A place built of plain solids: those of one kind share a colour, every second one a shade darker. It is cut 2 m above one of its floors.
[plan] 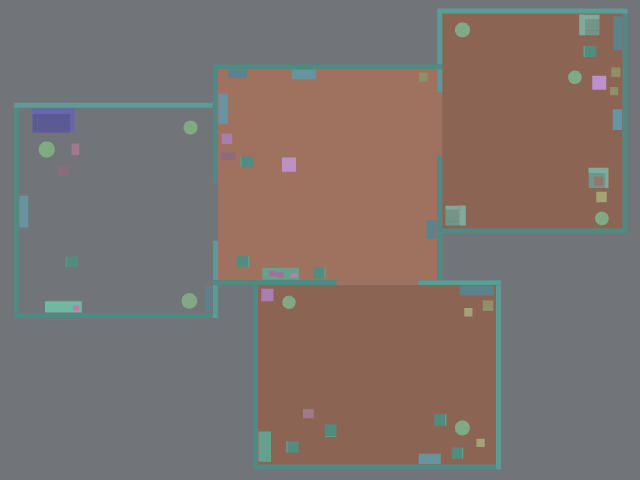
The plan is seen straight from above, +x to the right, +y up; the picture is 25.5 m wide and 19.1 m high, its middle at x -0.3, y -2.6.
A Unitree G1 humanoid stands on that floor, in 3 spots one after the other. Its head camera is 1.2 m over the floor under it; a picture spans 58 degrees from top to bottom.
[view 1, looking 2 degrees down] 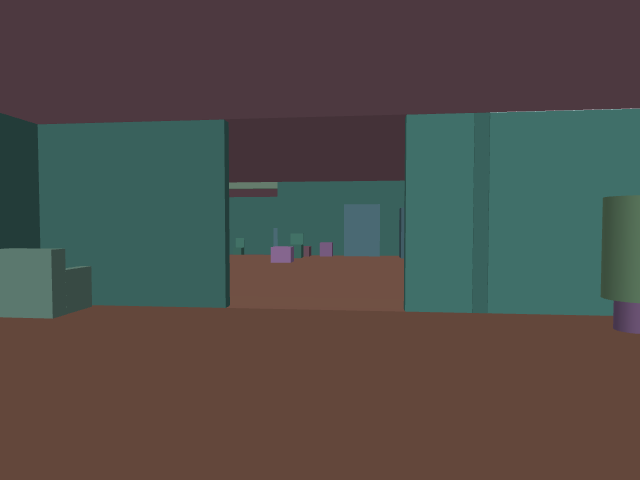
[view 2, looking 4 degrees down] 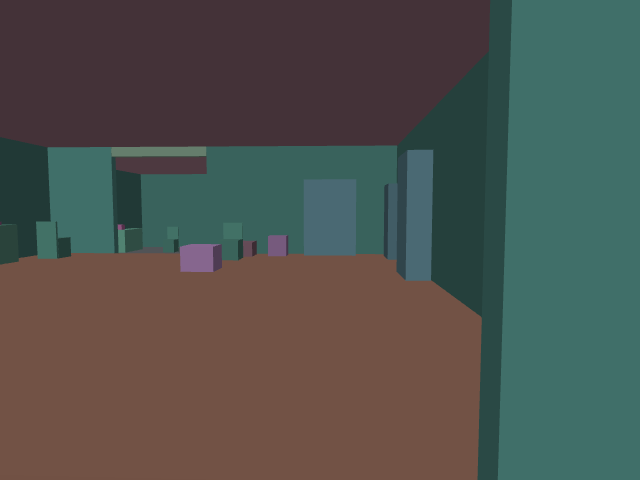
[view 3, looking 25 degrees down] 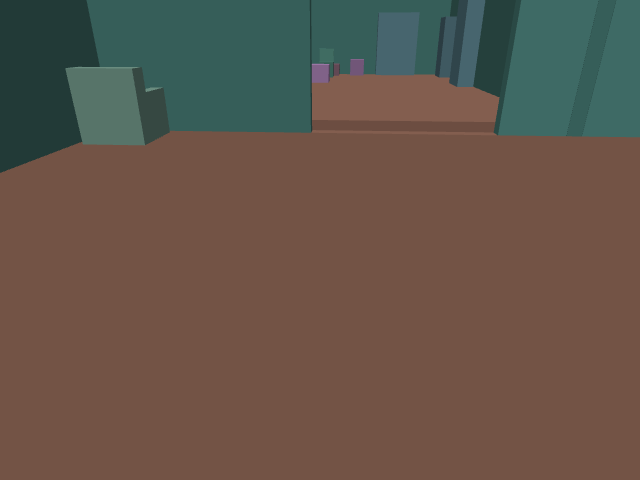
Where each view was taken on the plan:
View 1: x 10.61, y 2.75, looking -174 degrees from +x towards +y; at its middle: wall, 15.06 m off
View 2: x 5.98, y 2.75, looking -178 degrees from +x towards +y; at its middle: case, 9.98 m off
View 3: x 10.66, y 1.29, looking -176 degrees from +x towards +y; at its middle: floor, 2.84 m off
